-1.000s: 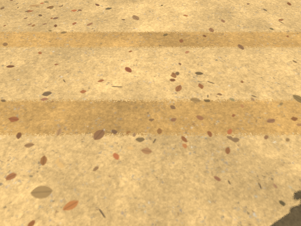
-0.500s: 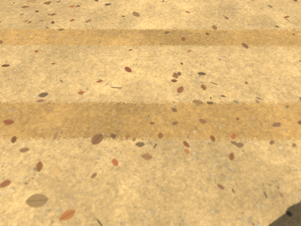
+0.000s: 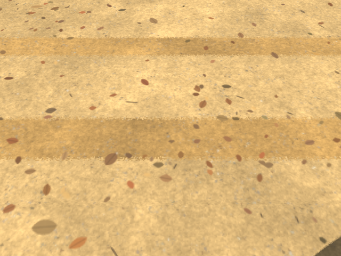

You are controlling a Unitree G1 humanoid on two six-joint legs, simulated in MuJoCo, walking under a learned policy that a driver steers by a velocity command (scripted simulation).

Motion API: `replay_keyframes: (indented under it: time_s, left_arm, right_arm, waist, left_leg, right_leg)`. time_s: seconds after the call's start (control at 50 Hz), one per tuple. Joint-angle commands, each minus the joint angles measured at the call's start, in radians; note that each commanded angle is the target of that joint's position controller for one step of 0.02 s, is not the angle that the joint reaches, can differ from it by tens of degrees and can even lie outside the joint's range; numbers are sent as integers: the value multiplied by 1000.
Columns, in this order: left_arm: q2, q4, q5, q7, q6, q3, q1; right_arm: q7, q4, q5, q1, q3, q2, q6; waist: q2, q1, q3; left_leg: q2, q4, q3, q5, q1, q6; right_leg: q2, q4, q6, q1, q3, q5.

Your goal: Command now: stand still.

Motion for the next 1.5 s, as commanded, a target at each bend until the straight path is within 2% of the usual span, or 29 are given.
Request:
replay_keyframes:
  time_s: [0.02, 0.06, 0.1, 0.12, 0.14, 0.16, 0.18, 0.22, 0.28, 0.32, 0.36, 0.48, 0.74, 1.08, 1.1, 1.16, 1.2, 1.22, 1.24, 1.28, 1.32, 1.34, 1.36, 1.38, 1.4, 1.42, 1.44, 1.46, 1.5]
  left_arm:
    - [71, 4, 1, 0, -4, 6, 72]
    - [67, 11, 1, -1, -4, 3, 76]
    - [77, 21, 2, -3, 0, 8, 95]
    - [90, 19, 4, -6, 5, 15, 100]
    - [98, 12, 6, -11, 10, 20, 104]
    - [83, 4, 3, -11, 10, 16, 101]
    - [66, 1, 1, -10, 6, 11, 102]
    - [69, 1, 5, -8, -6, 8, 101]
    - [48, 9, 6, -9, -21, 0, 108]
    - [55, 19, -2, -5, -21, -1, 126]
    - [56, 24, -6, -4, -18, -3, 133]
    - [45, 36, -4, -1, -10, -9, 128]
    - [43, 50, -3, -2, -8, -13, 107]
    - [34, 60, -1, -7, -9, -18, 129]
    - [28, 64, 0, -8, -9, -20, 139]
    - [43, 44, 8, -14, -2, -7, 139]
    - [18, 8, 22, -25, -4, -10, 103]
    - [-6, -11, 30, -31, -12, -14, 86]
    - [-6, -29, 36, -36, -23, -14, 67]
    - [6, -47, 26, -47, -45, -8, 82]
    - [-14, -14, 12, -53, -61, -5, 207]
    - [-8, 21, 8, -50, -65, 2, 297]
    - [46, 41, 17, -40, -73, 17, 398]
    - [156, 50, 8, -40, -72, 45, 485]
    - [152, 46, 13, -38, -61, 47, 434]
    - [119, 12, 13, -42, -65, 38, 339]
    - [107, -10, 10, -45, -75, 34, 280]
    - [92, -23, 6, -44, -85, 29, 254]
    - [67, -9, 5, -39, -102, 18, 284]
  right_arm:
    - [-1, 5, -1, 74, -5, -67, -3]
    - [0, 13, -1, 77, -2, -64, -3]
    - [3, 22, -2, 95, -6, -71, 0]
    - [7, 19, -4, 97, -12, -81, 4]
    - [11, 10, -8, 95, -15, -85, 8]
    - [13, -2, -7, 82, -10, -65, 7]
    - [12, -7, -6, 77, -1, -37, 1]
    - [12, -6, -9, 104, 9, -11, -15]
    - [10, 13, -6, 141, 6, -47, -31]
    - [5, 15, -2, 146, 6, -55, -34]
    - [2, 17, 1, 144, 9, -50, -32]
    - [0, 24, 3, 142, 13, -37, -25]
    - [3, 32, 1, 125, 12, -36, -23]
    - [9, 37, 1, 136, 14, -30, -22]
    - [9, 40, 1, 144, 16, -26, -21]
    - [13, 30, -1, 156, -10, -84, -6]
    - [18, 31, -2, 213, -24, -103, 1]
    - [19, 37, -4, 242, -32, -117, 0]
    - [21, 37, -6, 246, -37, -118, -3]
    - [26, 15, -13, 188, -45, -130, -13]
    - [30, -18, 1, 85, -48, -128, -19]
    - [32, -37, 4, 41, -48, -114, -24]
    - [37, -63, 2, 7, -35, -61, -36]
    - [46, -105, 0, -20, -17, 0, -46]
    - [54, -115, -34, -24, -31, -72, -50]
    - [66, -117, -37, -26, -31, -68, -57]
    - [75, -107, -28, -10, -27, -50, -66]
    - [82, -100, -24, 0, -30, -51, -71]
    - [90, -95, -25, -2, -38, -61, -67]
  waist:
    - [2, -1, 31]
    - [1, -1, 38]
    - [-2, 0, 27]
    - [-7, 1, 49]
    - [-13, 3, 98]
    - [-19, 7, 166]
    - [-29, 9, 192]
    - [-60, -1, 161]
    - [21, -5, 91]
    - [18, 0, 38]
    - [15, 2, 15]
    - [6, 3, 24]
    - [2, 1, 35]
    - [0, 0, 46]
    - [3, -1, 25]
    - [56, -7, 69]
    - [109, -38, 141]
    - [154, -47, 148]
    - [159, -51, 153]
    - [130, -14, 130]
    - [104, 66, 111]
    - [60, 103, 115]
    - [-93, 140, 88]
    - [-292, 157, 71]
    - [-202, 107, 138]
    - [-114, 57, 175]
    - [-77, 27, 168]
    - [-58, 9, 146]
    - [-51, 4, 96]
  left_leg:
    - [82, -62, -57, 327, -34, 28]
    - [82, -71, -59, 295, -43, 27]
    - [43, -55, -41, 28, -60, 46]
    - [24, -34, -38, -161, -101, 64]
    - [21, -25, -54, -321, -168, 79]
    - [21, -17, -60, -325, -228, 83]
    - [16, -1, -55, -245, -247, 80]
    - [13, 23, -48, -37, -206, 70]
    - [68, -13, -94, 276, -103, 59]
    - [82, -13, -94, 399, -64, 57]
    - [84, -18, -85, 428, -45, 51]
    - [81, -48, -77, 386, -50, 41]
    - [81, -78, -80, 318, -68, 41]
    - [77, -103, -89, 189, -112, 42]
    - [70, -117, -90, 103, -107, 44]
    - [59, -137, -137, -326, -167, 93]
    - [143, -209, -272, -540, -178, 150]
    - [214, -261, -366, -586, -161, 188]
    - [266, -294, -427, -561, -190, 218]
    - [270, -290, -402, -457, -229, 222]
    - [192, -207, -272, -393, -371, 182]
    - [134, -106, -204, -361, -456, 157]
    - [47, 142, -90, -280, -566, 118]
    - [-54, 418, 64, -209, -701, 82]
    - [8, 571, 14, -177, -715, 96]
    - [41, 625, -10, -92, -706, 98]
    - [58, 627, -20, -17, -677, 91]
    - [68, 617, -14, 41, -651, 82]
    - [60, 615, 19, 114, -647, 68]
  right_leg:
    - [-87, -63, -28, -36, 62, 340]
    - [-86, -74, -27, -46, 64, 306]
    - [-49, -63, -47, -59, 49, 31]
    - [-36, -53, -67, -97, 55, -171]
    - [-41, -59, -86, -154, 84, -344]
    - [-54, -72, -96, -201, 108, -364]
    - [-68, -82, -100, -215, 130, -304]
    - [-101, -89, -101, -217, 167, -112]
    - [-59, 1, -52, -147, 74, 240]
    - [-64, 1, -34, -85, 66, 316]
    - [-72, -7, -31, -53, 65, 342]
    - [-83, -36, -21, -40, 65, 335]
    - [-89, -66, -16, -61, 68, 280]
    - [-89, -82, -14, -102, 74, 190]
    - [-79, -90, -15, -97, 69, 122]
    - [-6, 6, -42, -187, 20, -213]
    - [25, 129, -51, -328, -16, -275]
    - [28, 222, -48, -366, -58, -204]
    - [2, 290, -49, -362, -60, -144]
    - [-20, 275, -61, -310, -49, -151]
    - [13, 82, -81, -60, -77, -93]
    - [32, -15, -81, 70, -67, -67]
    - [-124, -161, -93, 192, 161, -197]
    - [-339, -347, -151, 219, 542, -470]
    - [-393, -371, -196, 90, 627, -560]
    - [-364, -374, -198, 15, 561, -495]
    - [-318, -379, -184, -5, 466, -363]
    - [-280, -381, -170, 8, 381, -223]
    - [-225, -355, -151, 69, 248, 24]
Keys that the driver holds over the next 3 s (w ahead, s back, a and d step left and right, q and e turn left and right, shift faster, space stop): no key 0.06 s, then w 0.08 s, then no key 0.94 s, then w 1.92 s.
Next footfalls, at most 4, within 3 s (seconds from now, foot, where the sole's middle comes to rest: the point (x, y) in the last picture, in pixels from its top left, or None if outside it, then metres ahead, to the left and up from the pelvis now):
1.82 left None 0.36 0.06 -0.78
2.38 right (199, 215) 0.67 -0.09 -0.78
2.96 left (161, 155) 0.98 0.08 -0.78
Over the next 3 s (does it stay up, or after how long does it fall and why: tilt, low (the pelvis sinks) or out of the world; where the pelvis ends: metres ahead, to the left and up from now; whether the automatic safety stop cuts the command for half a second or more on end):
stays up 0.84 0.01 -0.02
